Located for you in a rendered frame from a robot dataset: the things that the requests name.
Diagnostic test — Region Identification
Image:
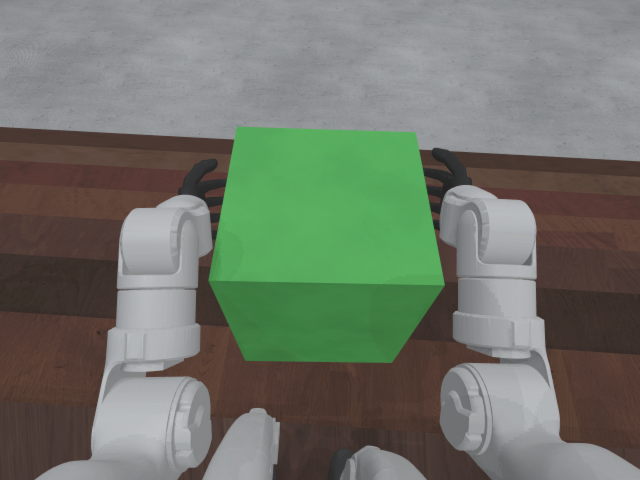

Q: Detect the right robot thigh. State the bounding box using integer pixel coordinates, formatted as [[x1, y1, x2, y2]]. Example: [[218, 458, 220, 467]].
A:
[[344, 449, 427, 480]]

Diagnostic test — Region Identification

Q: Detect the robot right forearm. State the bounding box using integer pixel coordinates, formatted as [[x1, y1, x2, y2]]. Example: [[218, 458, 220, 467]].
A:
[[439, 185, 560, 431]]

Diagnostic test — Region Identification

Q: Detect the right robot hand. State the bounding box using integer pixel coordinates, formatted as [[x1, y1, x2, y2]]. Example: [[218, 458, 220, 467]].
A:
[[423, 148, 472, 230]]

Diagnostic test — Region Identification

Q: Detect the left robot hand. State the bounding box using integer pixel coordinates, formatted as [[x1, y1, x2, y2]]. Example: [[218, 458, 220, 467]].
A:
[[178, 159, 227, 240]]

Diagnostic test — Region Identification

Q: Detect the left robot thigh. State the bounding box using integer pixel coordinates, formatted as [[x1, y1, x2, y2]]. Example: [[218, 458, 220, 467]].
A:
[[202, 413, 280, 480]]

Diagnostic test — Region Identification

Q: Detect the carton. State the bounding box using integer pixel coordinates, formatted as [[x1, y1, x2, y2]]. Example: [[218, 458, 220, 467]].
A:
[[208, 127, 445, 363]]

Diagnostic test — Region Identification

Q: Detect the left robot upper arm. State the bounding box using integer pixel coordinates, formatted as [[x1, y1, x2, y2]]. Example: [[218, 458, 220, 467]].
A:
[[35, 376, 212, 480]]

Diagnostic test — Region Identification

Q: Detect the robot thigh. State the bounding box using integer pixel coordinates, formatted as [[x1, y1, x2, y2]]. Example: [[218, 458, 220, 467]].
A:
[[344, 449, 427, 480], [202, 413, 280, 480]]

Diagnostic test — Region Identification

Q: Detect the robot left forearm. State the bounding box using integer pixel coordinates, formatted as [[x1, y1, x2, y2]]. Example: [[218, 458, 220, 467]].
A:
[[91, 195, 213, 453]]

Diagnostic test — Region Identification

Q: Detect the right robot upper arm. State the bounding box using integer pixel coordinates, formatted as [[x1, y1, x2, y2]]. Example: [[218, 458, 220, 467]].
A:
[[440, 363, 640, 480]]

